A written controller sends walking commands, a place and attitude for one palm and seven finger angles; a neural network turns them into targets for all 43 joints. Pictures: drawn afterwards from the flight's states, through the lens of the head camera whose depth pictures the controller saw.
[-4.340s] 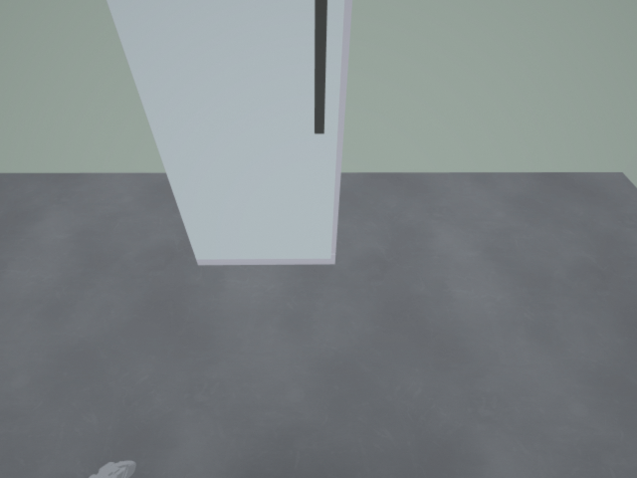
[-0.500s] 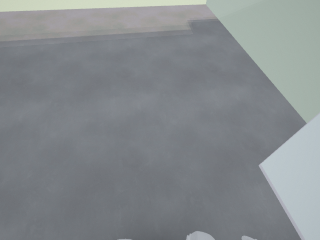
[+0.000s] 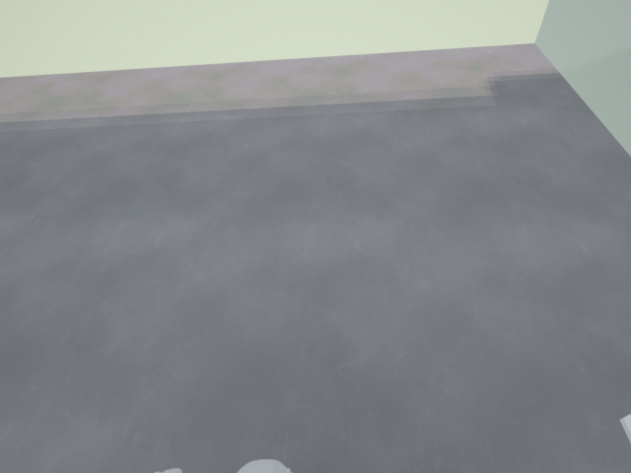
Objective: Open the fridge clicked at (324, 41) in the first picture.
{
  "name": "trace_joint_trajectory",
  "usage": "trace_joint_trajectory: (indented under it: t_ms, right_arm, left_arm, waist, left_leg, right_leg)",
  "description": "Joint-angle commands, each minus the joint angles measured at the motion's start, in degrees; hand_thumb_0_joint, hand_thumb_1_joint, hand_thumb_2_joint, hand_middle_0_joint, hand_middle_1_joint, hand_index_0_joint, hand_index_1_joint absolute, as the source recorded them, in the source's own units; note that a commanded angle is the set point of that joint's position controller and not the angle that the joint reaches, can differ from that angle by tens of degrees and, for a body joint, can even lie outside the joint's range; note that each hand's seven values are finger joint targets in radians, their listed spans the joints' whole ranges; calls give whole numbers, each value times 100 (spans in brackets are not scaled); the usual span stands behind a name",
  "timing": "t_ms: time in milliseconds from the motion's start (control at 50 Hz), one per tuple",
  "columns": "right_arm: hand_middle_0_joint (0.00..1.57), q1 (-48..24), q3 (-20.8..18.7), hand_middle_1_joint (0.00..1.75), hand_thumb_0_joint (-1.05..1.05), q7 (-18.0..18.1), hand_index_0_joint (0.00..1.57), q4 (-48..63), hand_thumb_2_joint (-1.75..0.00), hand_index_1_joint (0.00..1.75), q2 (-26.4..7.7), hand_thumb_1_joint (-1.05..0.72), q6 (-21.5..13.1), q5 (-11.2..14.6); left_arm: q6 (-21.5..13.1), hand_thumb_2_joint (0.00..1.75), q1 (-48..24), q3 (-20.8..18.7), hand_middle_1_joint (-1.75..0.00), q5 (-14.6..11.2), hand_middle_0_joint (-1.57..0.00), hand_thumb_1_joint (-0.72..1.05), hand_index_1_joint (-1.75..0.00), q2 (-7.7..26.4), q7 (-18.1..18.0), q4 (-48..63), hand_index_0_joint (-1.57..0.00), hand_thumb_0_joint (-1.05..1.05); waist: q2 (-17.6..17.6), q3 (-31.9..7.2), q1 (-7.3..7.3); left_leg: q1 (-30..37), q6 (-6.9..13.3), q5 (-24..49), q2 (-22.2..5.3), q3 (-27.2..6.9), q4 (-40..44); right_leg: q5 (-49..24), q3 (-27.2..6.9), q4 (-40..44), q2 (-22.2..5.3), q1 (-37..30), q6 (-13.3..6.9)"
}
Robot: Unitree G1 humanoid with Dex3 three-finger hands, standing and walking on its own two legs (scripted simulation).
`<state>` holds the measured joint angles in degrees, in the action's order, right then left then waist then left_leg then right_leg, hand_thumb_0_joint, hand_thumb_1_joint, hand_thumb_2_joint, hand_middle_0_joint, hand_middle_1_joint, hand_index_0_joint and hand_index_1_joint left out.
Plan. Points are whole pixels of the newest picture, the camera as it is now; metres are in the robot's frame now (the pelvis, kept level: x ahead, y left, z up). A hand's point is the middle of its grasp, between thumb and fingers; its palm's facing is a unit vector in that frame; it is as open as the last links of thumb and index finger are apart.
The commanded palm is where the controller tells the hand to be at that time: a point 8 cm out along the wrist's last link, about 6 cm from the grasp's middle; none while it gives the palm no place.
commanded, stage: walk to a spot facing it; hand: right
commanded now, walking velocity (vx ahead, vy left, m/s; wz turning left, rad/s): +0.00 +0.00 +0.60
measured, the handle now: out of the picture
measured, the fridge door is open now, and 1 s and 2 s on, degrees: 0 0 0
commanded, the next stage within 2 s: turn to face it in 0.02 s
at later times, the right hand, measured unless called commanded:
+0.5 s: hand (419, 452) +0.19 -0.13 -0.17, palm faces -0.03 +0.99 -0.16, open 7.4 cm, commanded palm none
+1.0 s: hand out of the picture +0.04 -0.27 -0.17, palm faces +0.32 +0.91 -0.26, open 7.4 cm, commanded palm none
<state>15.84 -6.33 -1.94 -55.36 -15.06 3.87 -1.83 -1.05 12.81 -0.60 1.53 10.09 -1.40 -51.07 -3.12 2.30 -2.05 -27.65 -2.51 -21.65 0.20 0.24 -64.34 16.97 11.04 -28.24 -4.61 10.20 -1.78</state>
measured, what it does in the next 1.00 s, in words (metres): steps on the spot, turning right: left foot, then right foot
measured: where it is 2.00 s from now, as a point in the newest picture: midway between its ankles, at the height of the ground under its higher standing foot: outside the picture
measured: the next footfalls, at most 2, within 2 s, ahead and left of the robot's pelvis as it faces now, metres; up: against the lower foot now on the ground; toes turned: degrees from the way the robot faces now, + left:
left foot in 0.30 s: +0.10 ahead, +0.15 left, +0.00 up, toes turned +13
right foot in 0.64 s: +0.10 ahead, -0.10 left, +0.00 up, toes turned -16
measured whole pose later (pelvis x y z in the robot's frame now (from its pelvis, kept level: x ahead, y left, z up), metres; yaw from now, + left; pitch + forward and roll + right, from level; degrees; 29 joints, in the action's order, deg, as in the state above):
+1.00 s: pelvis +0.04 -0.03 +0.00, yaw -16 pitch +1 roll +2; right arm 11.8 -6.0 1.2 -54.6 -15.8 3.8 -1.3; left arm 0.9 12.8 -3.4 1.3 11.5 0.0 -53.1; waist -1.3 2.4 0.4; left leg -27.0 -6.1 -19.8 -4.5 0.3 -59.9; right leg 9.8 1.1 -25.4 2.8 16.8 -5.7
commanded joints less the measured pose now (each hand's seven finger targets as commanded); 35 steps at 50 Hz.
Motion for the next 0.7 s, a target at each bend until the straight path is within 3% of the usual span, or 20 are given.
trace_joint_trajectory:
  t_ms: [0, 80, 180, 220, 240, 260, 280, 300, 320, 340, 380, 420, 480, 540, 580, 600, 620, 640, 660, 680]
  right_arm:
    - [20, -254, 16, 30, 0, -16, 20, 527, -90, 30, -83, -90, -118, 50]
    - [20, -713, 47, 30, 0, -13, 20, 676, -90, 30, 33, -90, -75, 48]
    - [20, -932, 227, 30, 0, 127, 20, 549, -90, 30, 279, -90, -232, 27]
    - [20, -607, 275, 30, 0, 199, 20, 352, -90, 30, 279, -90, -350, 25]
    - [20, -316, 293, 30, 0, 232, 20, 180, -90, 30, 127, -90, -444, 24]
    - [20, 69, 251, 30, 0, 302, 20, -21, -90, 30, -230, -90, -561, 6]
    - [20, 397, 222, 30, 0, 375, 20, -216, -90, 30, -553, -90, -633, 25]
    - [20, 523, 211, 30, 0, 381, 20, -241, -90, 30, -741, -90, -603, 92]
    - [20, 352, 148, 30, 0, 399, 20, -188, -90, 30, -783, -90, -587, 84]
    - [20, 32, 166, 30, 0, 432, 20, -127, -90, 30, -658, -90, -533, 78]
    - [20, -462, 213, 30, 0, 458, 20, 39, -90, 30, -487, -90, -480, 50]
    - [20, -694, 212, 30, 0, 465, 20, 167, -90, 30, -453, -90, -455, 42]
    - [20, -932, 131, 30, 0, 470, 20, 307, -90, 30, -473, -90, -412, -3]
    - [20, -937, 51, 30, 0, 452, 20, 408, -90, 30, -505, -90, -368, -23]
    - [20, -943, 25, 30, 0, 424, 20, 495, -90, 30, -523, -90, -308, 31]
    - [20, -920, 41, 30, 0, 397, 20, 570, -90, 30, -410, -90, -252, 78]
    - [20, -778, 72, 30, 0, 347, 20, 768, -90, 30, -23, -90, -196, 125]
    - [20, -1223, 154, 30, 0, 340, 20, 1025, -90, 30, 53, -90, -182, 69]
    - [20, -1154, 116, 30, 0, 358, 20, 958, -90, 30, 84, -90, -157, 33]
    - [20, -1172, 77, 30, 0, 332, 20, 883, -90, 30, -10, -90, -174, 32]
  left_arm:
    - [-108, 90, 423, -281, -30, -47, -20, 90, -30, 937, -99, 113, -20, 0]
    - [-72, 90, 651, -365, -30, -38, -20, 90, -30, 947, -83, -77, -20, 0]
    - [-24, 90, 948, -379, -30, 30, -20, 90, -30, 853, -36, -520, -20, 0]
    - [-18, 90, 913, -374, -30, 8, -20, 90, -30, 822, -30, -654, -20, 0]
    - [-42, 90, 964, -337, -30, -37, -20, 90, -30, 763, -7, -723, -20, 0]
    - [-91, 90, 1106, -291, -30, -96, -20, 90, -30, 559, 30, -771, -20, 0]
    - [-79, 90, 1123, -180, -30, -155, -20, 90, -30, 156, 49, -712, -20, 0]
    - [41, 90, 843, -186, -30, -176, -20, 90, -30, 121, 7, -579, -20, 0]
    - [162, 90, 701, -221, -30, -159, -20, 90, -30, 189, -6, -553, -20, 0]
    - [215, 90, 542, -263, -30, -143, -20, 90, -30, 263, -2, -560, -20, 0]
    - [282, 90, 629, -298, -30, -111, -20, 90, -30, 201, 54, -714, -20, 0]
    - [358, 90, 738, -338, -30, -86, -20, 90, -30, 188, 109, -704, -20, 0]
    - [385, 90, 697, -374, -30, -53, -20, 90, -30, 152, 191, -544, -20, 0]
    - [329, 90, 580, -406, -30, -50, -20, 90, -30, 193, 236, -311, -20, 0]
    - [296, 90, 837, -448, -30, -21, -20, 90, -30, 351, 241, -277, -20, 0]
    - [259, 90, 1076, -503, -30, -6, -20, 90, -30, 604, 256, -295, -20, 0]
    - [197, 90, 1232, -643, -30, 30, -20, 90, -30, 1223, 235, -195, -20, 0]
    - [170, 90, 1378, -705, -30, 55, -20, 90, -30, 1555, 177, -149, -20, 0]
    - [141, 90, 1228, -704, -30, 27, -20, 90, -30, 1570, 90, -195, -20, 0]
    - [137, 90, 848, -647, -30, 9, -20, 90, -30, 1400, 52, -73, -20, 0]
  waist:
    - [1171, -67, 214]
    - [1121, 26, 337]
    - [1452, -42, 507]
    - [1347, -285, 323]
    - [1035, -483, 164]
    - [489, -912, 13]
    - [-503, -1377, -39]
    - [-684, -1294, -180]
    - [-1159, -1234, -185]
    - [-1018, -763, -126]
    - [-451, -383, 108]
    - [-546, -205, 246]
    - [-740, 39, 350]
    - [-759, -44, 351]
    - [-382, -217, 502]
    - [411, -295, 634]
    - [2290, -216, 685]
    - [2309, -142, 860]
    - [2202, -484, 720]
    - [1815, -409, 623]
  left_leg:
    - [-736, -157, 263, -305, 68, -346]
    - [-804, -181, 294, -440, 273, 327]
    - [234, 30, 119, -225, 597, 2163]
    - [925, 115, 679, -167, 679, 3233]
    - [1652, 141, 1500, -174, 714, 4047]
    - [2945, 299, 2948, -808, 144, 4089]
    - [3932, 748, 5141, -2103, -707, 3801]
    - [3652, 1316, 6190, -2642, -765, 3751]
    - [3200, 1460, 5897, -2594, -812, 3908]
    - [2755, 1450, 5347, -2554, -666, 4041]
    - [2253, 1184, 4446, -2262, -27, 4125]
    - [1628, 1020, 3347, -2180, 325, 4362]
    - [1021, 873, 1967, -2174, 618, 4517]
    - [1061, 758, 1486, -2189, 721, 4182]
    - [873, 518, 1056, -2009, 1009, 3503]
    - [499, 306, 499, -1757, 1129, 2682]
    - [-640, -154, -1124, -951, 1291, 1261]
    - [-963, -191, -1557, -666, 659, -12]
    - [-1179, -129, -1156, -652, 75, -640]
    - [-1211, -133, -627, -688, -94, -920]
  right_leg:
    - [-3235, -502, 999, -1430, -679, -286]
    - [-3432, -240, 877, -1569, -901, -431]
    - [-3986, -262, 496, -1437, -719, -532]
    - [-4055, -311, 108, -1299, -720, -365]
    - [-3947, -308, -244, -1073, -547, -153]
    - [-3132, -279, -739, -906, 240, 98]
    - [-232, -17, -1376, -418, 1217, 393]
    - [1986, -440, -2088, -131, 1404, 456]
    - [2214, -719, -2637, -130, 1509, 440]
    - [2013, -862, -3066, -119, 1651, 423]
    - [1491, -852, -3422, -94, 1734, 473]
    - [1173, -735, -3448, -95, 1591, 518]
    - [970, -543, -2931, -139, 1385, 522]
    - [774, -388, -2026, -93, 1227, 480]
    - [-64, -160, -1045, 58, 610, 466]
    - [-454, -516, -286, -83, 187, 377]
    - [-1211, -2711, 688, -1385, -19, -203]
    - [-1344, -3744, 1331, -2140, 195, -651]
    - [-1075, -3867, 1344, -1987, 84, -491]
    - [-632, -3546, 1325, -1706, 257, -347]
